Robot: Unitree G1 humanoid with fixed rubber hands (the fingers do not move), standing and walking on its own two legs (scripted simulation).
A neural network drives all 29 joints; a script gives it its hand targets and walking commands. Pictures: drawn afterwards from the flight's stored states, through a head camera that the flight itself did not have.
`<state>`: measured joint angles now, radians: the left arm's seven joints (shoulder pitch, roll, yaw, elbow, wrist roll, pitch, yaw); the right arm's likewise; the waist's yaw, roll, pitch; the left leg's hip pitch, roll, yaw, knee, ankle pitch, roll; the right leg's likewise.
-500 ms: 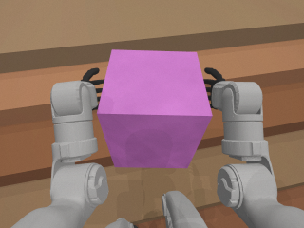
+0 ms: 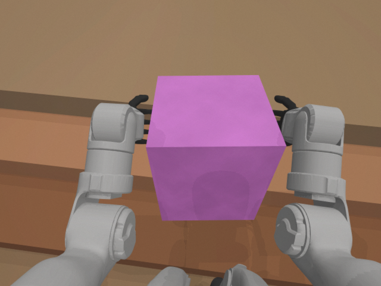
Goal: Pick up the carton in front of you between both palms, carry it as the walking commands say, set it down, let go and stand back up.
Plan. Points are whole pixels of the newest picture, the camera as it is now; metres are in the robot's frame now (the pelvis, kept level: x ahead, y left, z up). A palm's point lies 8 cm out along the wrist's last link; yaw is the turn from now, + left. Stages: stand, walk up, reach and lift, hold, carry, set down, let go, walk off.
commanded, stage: carry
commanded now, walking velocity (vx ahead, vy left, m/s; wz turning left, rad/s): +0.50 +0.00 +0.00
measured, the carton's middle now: (208, 151) +0.38 +0.04 +0.06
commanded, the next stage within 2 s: none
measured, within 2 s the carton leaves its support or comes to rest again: neither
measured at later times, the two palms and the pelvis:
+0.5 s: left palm out of the picture +0.68 +0.18 +0.28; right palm (306, 0) +0.64 -0.12 +0.27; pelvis +0.29 +0.08 +0.10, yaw -1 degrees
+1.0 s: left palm out of the picture +0.93 +0.21 +0.41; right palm out of the picture +0.94 -0.09 +0.42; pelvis +0.57 +0.04 +0.22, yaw +0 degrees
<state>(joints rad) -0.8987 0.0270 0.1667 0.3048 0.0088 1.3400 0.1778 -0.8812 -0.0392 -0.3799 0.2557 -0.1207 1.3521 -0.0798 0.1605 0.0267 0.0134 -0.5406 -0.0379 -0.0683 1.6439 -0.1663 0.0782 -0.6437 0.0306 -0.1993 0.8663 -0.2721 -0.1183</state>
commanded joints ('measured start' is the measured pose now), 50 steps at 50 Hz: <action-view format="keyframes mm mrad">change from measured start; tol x32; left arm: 1 -1003 -1277 -478 -344 -562 -57 -290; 50 -813 -1139 -384 -60 -427 19 -243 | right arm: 1 -813 1017 502 -175 363 -31 146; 50 -749 1000 473 29 404 22 204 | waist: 1 -94 -70 -604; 20 -249 -340 -521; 24 -275 330 -737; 44 -181 141 -297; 50 44 238 -610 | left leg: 1 -319 42 -35 155 -45 49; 5 -439 76 49 -23 -147 32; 11 -1055 116 52 511 -373 45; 21 74 -45 391 -625 -86 77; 24 733 340 -644 -1225 634 280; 30 581 267 -319 -1172 -109 159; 42 659 257 -118 -1415 -165 131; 46 431 182 191 -1526 559 128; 50 621 232 282 -943 1507 46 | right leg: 1 681 -264 618 -396 27 -141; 10 1034 -395 577 -477 149 -200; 16 558 -218 275 -785 32 -115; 21 685 -231 7 -301 1614 -31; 22 681 -178 8 -11 1480 13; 24 18 95 192 729 45 153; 39 -946 -115 188 1276 -255 -11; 50 275 80 -118 -5 72 -29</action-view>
